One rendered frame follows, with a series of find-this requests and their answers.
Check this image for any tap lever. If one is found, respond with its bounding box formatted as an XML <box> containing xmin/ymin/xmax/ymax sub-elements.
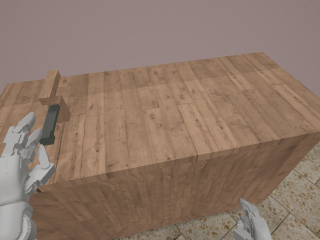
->
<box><xmin>39</xmin><ymin>104</ymin><xmax>60</xmax><ymax>146</ymax></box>

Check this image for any counter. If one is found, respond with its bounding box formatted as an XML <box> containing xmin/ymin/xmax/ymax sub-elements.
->
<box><xmin>0</xmin><ymin>52</ymin><xmax>320</xmax><ymax>240</ymax></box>

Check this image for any left robot hand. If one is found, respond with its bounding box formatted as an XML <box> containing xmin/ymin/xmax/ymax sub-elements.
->
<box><xmin>0</xmin><ymin>112</ymin><xmax>56</xmax><ymax>206</ymax></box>

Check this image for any right robot hand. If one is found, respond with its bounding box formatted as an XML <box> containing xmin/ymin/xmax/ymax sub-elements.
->
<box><xmin>234</xmin><ymin>198</ymin><xmax>273</xmax><ymax>240</ymax></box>

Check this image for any left robot forearm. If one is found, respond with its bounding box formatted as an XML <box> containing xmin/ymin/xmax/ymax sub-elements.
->
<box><xmin>0</xmin><ymin>201</ymin><xmax>37</xmax><ymax>240</ymax></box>

